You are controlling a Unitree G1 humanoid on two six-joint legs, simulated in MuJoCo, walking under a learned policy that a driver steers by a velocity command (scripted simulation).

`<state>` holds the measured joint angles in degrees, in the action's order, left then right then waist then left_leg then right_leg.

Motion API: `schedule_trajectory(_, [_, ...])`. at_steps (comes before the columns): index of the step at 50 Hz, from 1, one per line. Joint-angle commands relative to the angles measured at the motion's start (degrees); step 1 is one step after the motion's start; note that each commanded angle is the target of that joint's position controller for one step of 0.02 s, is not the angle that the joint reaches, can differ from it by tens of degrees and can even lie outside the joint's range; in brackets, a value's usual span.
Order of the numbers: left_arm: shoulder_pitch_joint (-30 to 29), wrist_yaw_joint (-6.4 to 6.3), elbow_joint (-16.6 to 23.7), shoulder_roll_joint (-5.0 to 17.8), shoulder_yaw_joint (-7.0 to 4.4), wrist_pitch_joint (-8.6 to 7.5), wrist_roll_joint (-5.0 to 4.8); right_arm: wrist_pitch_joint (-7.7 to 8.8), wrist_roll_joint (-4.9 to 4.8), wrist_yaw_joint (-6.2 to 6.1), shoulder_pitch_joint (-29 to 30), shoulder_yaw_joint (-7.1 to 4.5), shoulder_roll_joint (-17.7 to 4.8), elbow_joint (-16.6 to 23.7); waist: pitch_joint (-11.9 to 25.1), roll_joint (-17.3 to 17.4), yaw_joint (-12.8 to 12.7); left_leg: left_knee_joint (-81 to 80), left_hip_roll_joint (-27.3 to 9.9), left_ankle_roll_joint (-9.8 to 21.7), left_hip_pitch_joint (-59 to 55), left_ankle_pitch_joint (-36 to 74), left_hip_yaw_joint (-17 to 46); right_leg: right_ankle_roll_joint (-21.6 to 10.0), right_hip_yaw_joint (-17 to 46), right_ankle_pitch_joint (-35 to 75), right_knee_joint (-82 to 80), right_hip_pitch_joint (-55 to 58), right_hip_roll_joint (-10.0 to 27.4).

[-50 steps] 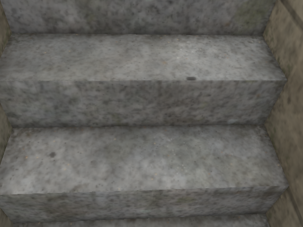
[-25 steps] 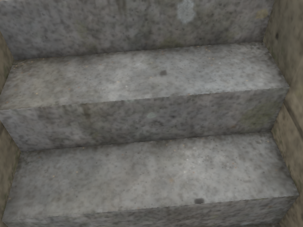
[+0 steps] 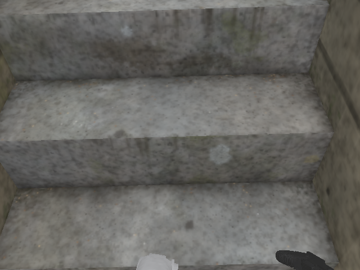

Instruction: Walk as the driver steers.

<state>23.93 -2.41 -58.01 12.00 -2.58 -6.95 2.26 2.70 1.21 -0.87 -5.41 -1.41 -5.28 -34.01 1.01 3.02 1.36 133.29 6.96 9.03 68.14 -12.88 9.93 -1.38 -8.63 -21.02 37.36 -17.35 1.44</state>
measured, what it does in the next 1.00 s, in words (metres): climbs: left foot 0.20 m higher, then right foot 0.21 m higher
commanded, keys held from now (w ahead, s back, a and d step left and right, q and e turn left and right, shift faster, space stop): w+q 0.16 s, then w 0.84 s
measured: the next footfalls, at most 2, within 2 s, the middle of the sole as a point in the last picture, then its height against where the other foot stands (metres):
left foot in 0.22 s outside the picture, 0.20 m higher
right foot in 0.62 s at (189, 224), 0.21 m higher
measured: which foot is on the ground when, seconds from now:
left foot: up 0.00-0.20, down 0.22-0.62, up 0.64-1.00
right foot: down 0.00-0.20, up 0.22-0.60, down 0.62-1.00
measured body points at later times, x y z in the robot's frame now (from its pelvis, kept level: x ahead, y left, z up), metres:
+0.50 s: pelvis +0.28 +0.06 +0.22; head +0.32 +0.06 +0.67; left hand +0.56 +0.23 +0.22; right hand +0.24 -0.20 +0.08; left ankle +0.21 +0.12 -0.52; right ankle +0.38 -0.05 -0.17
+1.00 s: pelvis +0.53 +0.10 +0.45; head +0.60 +0.09 +0.89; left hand +0.38 +0.33 +0.33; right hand +0.83 +0.02 +0.39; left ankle +0.67 +0.25 -0.03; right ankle +0.45 +0.00 -0.31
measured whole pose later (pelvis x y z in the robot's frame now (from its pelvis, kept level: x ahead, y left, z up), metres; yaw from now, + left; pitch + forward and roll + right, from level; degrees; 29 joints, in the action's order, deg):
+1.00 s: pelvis +0.53 +0.10 +0.45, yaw +10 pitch +5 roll +4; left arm 29.9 -0.9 -61.6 11.7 -2.3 -8.8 -1.3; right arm -0.5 -1.1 -3.4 3.9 3.0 -1.9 -26.8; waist -2.5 -1.1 -1.9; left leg 102.6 -1.0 8.6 77.3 -24.1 -4.9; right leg -3.9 -3.4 -12.7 10.7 -1.7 2.3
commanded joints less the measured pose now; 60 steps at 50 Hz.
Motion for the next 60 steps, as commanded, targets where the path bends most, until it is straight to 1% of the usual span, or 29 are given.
schedule_trajectory(1, [-2.0,0.51,4.2,1.5,1.27,-3.62,-0.64,-2.47,-0.72,-1.11,2.7,1.31,2.1,5.1,-10.1,-4.7,3.5,6.8,-1.7,0.4,14.8,-4.3,0.1,-4.5,8.5,4.8,-24.6,-2.2,14.6])
schedule_trajectory(4, [-0.3,-0.55,4.9,5.4,0.65,-2.95,-1.53,-5.22,0.48,-0.47,13.4,1.5,0.4,11.9,-9.6,-3.0,1.7,-15.6,-5.2,-0.7,6.1,-4.0,-9.5,-3.2,1.5,12.2,-33.7,-4.9,10.7])
schedule_trajectory(5, [1.3,-1.7,4.3,10.1,-0.88,-2.84,-3.12,-6.01,-1.84,0.18,17.5,2.22,-1.3,14.7,-8.7,-8.9,0.6,-33.3,-8.9,0.0,-3.1,-10.0,-17.4,-5.4,-0.8,23.8,-44.6,-3.5,12.7])
schedule_trajectory(7, [-1.3,-3.74,6.6,9.5,0.04,-1.66,-5.8,-7.19,-1.32,0.81,9.8,2.34,-0.2,7.8,3.3,-6.2,3.2,-44.7,-3.8,2.5,-27.4,-12.8,-26.5,-6.5,-7.8,89.1,-32.0,2.7,11.6])
schedule_trajectory(9, [-0.4,-3.46,8.6,17.3,-2.77,-2.9,-7.87,-7.63,-0.49,0.99,-7.9,1.76,-2.7,2.2,17.6,-13.4,9.4,-55.2,0.3,3.7,-38.9,-17.9,-23.8,-9.4,-3.5,124.6,-10.3,16.7,17.3])
schedule_trajectory(11, [-0.3,-0.02,10.9,16.8,-3.06,-3.29,-8.42,-5.15,1.08,1.98,-10.7,-0.01,-8.0,0.1,22.4,-15.0,9.3,-83.6,4.2,2.7,-50.4,-20.2,-13.1,-10.4,-0.2,110.0,14.1,18.9,15.9])
schedule_trajectory(13, [-9.7,2.67,20.5,7.5,-2.79,-3.77,-2.31,-5.18,4.26,0.91,-6.0,-5.08,-16.9,-2.2,18.4,5.3,6.5,-113.1,-18.5,13.2,-59.3,-26.6,47.7,-2.5,13.5,22.9,67.9,-24.4,-4.9])
schedule_trajectory(14, [-14.2,2.77,24.2,1.1,-1.8,-4.11,0.13,-3.41,2.69,0.29,-6.6,-4.76,-13.4,-4.1,15.7,-2.5,4.9,-113.0,-17.7,11.8,-56.0,-19.5,43.2,-2.2,22.2,21.1,87.2,-31.2,-5.6])
schedule_trajectory(17, [-23.0,0.93,31.0,-9.7,3.22,-3.92,0.4,0.63,3.12,-0.05,-13.4,-4.09,-9.0,-15.9,-2.3,-5.3,1.8,-107.0,-14.1,8.4,-52.8,-10.4,21.2,-6.2,22.2,12.1,102.7,-56.2,-7.3])
schedule_trajectory(19, [-21.1,0.44,29.7,-9.5,4.12,-2.19,0.14,2.32,1.49,-0.54,-17.1,-2.56,-5.0,-19.4,-6.5,-7.1,-0.6,-109.2,-13.7,1.7,-54.3,6.6,10.3,-7.0,22.3,9.5,100.1,-61.8,-6.8])
schedule_trajectory(24, [-38.6,-2.25,37.5,-9.9,6.48,0.72,-2.34,5.81,-0.58,0.43,-20.5,-2.08,-8.1,-25.0,-9.6,-1.6,-2.0,-125.5,-12.3,-3.7,-45.5,16.5,-4.7,-6.6,8.1,-5.1,83.6,-62.4,-2.7])
schedule_trajectory(26, [-38.9,-0.95,36.8,-8.4,6.69,2.6,-2.82,3.67,-2.12,-1.81,-21.9,-3.02,-11.0,-23.3,-2.1,-2.3,-1.2,-137.4,-12.8,-0.4,-38.5,37.0,-7.1,-5.6,-4.6,-0.9,62.0,-34.0,-2.2])
schedule_trajectory(27, [-29.5,-0.47,31.2,-6.8,6.14,2.27,-3.49,3.94,-4.17,-1.85,-16.1,-2.55,-11.5,-19.5,5.2,-5.1,-4.9,-131.3,-11.9,-1.0,-35.5,73.2,-11.5,-6.2,-6.7,3.9,54.4,-12.9,-4.2])
schedule_trajectory(30, [-6.3,-1.68,25.6,1.4,2.43,4.08,-3.69,7.67,-4.65,-0.83,-9.7,-7.41,-24.3,-13.0,29.2,4.7,-14.2,-100.2,-16.6,-0.4,-60.8,116.4,-5.0,-5.1,7.0,5.0,25.1,7.4,-5.0])
schedule_trajectory(31, [-3.6,-0.43,22.2,4.1,1.27,4.22,-2.66,7.91,-3.3,0.56,-10.3,-6.75,-20.4,-12.6,30.5,-0.2,-14.3,-82.8,-13.7,-0.6,-66.1,96.1,-5.0,-6.2,12.0,1.8,7.0,8.5,-6.0])
schedule_trajectory(32, [-4.0,0.95,18.6,10.2,-1.76,4.04,-0.89,7.18,-0.03,2.39,-11.4,-5.4,-10.1,-8.9,28.1,-22.8,-10.3,-51.2,1.9,-6.3,-41.8,11.8,-3.4,-18.7,40.1,26.4,0.1,20.9,12.6])
schedule_trajectory(33, [-6.8,0.74,17.4,8.0,-2.12,4.79,-1.51,6.82,3.04,3.18,-15.2,-4.29,-5.1,-8.7,27.4,-12.2,-7.0,-23.1,6.5,-4.3,-26.2,6.5,8.6,-18.9,56.7,8.5,-10.5,18.8,13.7])
schedule_trajectory(34, [-11.6,-0.02,15.5,4.9,-2.36,4.64,-2.18,5.25,3.68,2.9,-11.1,-3.91,-3.0,-5.2,16.5,-3.1,-3.4,-12.1,4.3,-2.5,-14.6,8.0,5.7,-19.3,54.6,-19.1,-10.5,11.8,12.2])
schedule_trajectory(36, [-11.0,0.11,9.5,1.0,-1.47,2.91,-0.95,3.5,5.07,0.94,-5.4,-0.83,0.9,-1.1,-1.0,3.0,-0.5,-8.2,2.0,0.0,-1.9,5.8,5.1,-14.5,40.9,-15.5,-9.8,0.9,9.4])
schedule_trajectory(38, [-10.0,0.53,6.3,-3.0,0.05,0.46,-1.03,0.84,2.74,-0.11,-7.4,-0.62,-0.2,-0.9,-4.5,2.1,1.9,-5.5,1.9,-0.9,-0.5,3.0,3.9,-10.7,29.0,-2.6,-12.0,-1.6,7.4])
schedule_trajectory(46, [1.6,2.37,0.9,4.5,0.04,-3.72,-1.87,-1.19,-1.08,-3.18,8.2,2.65,1.0,10.0,-10.3,-6.6,1.9,-11.9,-6.1,-1.7,13.0,-8.9,-9.0,-9.2,14.4,16.0,-29.5,-1.8,9.2])
schedule_trajectory(49, [7.5,1.29,-1.5,8.2,-1.5,-2.71,-4.82,-3.98,-2.97,-2.72,12.4,4.38,0.7,13.6,-2.4,-10.1,-0.1,-46.8,-10.3,0.6,-13.9,-14.8,-21.9,-11.8,6.9,49.6,-40.7,-0.3,6.7])
schedule_trajectory(51, [9.1,0.78,0.7,12.8,-1.61,-4.45,-5.73,-4.01,-5.4,-2.52,-2.3,2.82,-0.3,5.7,17.4,-12.1,4.9,-54.1,-1.9,1.1,-48.6,-10.7,-24.7,-14.2,8.4,107.1,-24.2,2.3,11.6])
schedule_trajectory(53, [4.9,2.91,4.7,20.9,-4.92,-5.71,-7.94,-4.45,-2.5,-3.0,-15.1,0.63,-7.4,0.9,29.4,-15.9,11.7,-75.5,-0.3,0.7,-57.6,-11.6,-17.4,-11.1,8.7,119.7,2.1,15.5,12.4])
schedule_trajectory(54, [6.2,4.87,7.6,15.6,-4.08,-5.94,-7.15,-4.25,0.75,-3.82,-17.0,-1.67,-12.7,-3.0,29.8,-7.4,9.4,-89.1,-8.3,6.5,-63.9,-23.2,6.5,-8.4,13.5,95.5,17.5,2.1,5.7])
schedule_trajectory(55, [-2.7,5.6,11.4,9.8,-4.66,-4.16,-4.16,-5.17,1.72,-4.69,-18.1,-4.12,-17.2,-5.2,22.9,9.1,10.1,-112.6,-22.5,13.2,-61.9,-33.2,42.1,-5.1,13.9,29.3,45.9,-15.7,-9.4])
schedule_trajectory(56, [-7.8,4.85,15.1,4.6,-4.0,-2.12,-0.05,-4.02,0.19,-3.9,-13.4,-4.19,-14.5,-7.5,17.2,0.6,6.4,-115.4,-24.0,10.7,-54.3,-45.8,47.1,-3.6,20.8,17.2,75.0,-24.3,-9.7])
schedule_trajectory(58, [-15.8,2.21,23.5,-8.9,0.01,0.69,1.75,-0.51,-0.19,-4.64,-11.8,-2.79,-7.6,-14.3,-1.4,-7.5,-0.7,-110.7,-22.0,4.0,-43.9,-40.4,29.8,-6.5,20.3,19.2,88.6,-41.4,-9.3])
schedule_trajectory(60, [-11.4,1.86,24.0,-10.1,1.82,2.24,0.95,2.28,0.98,-3.93,-13.0,-0.39,-1.0,-18.1,-6.5,-6.6,-4.9,-109.8,-18.3,0.0,-43.0,-20.1,10.2,-8.0,21.1,17.4,92.1,-49.3,-8.3])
